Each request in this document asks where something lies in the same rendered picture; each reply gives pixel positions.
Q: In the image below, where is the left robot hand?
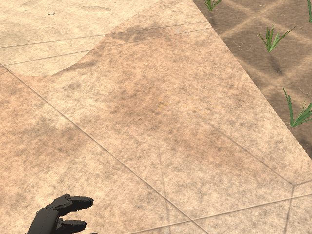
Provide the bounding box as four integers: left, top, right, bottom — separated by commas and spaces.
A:
25, 194, 97, 234

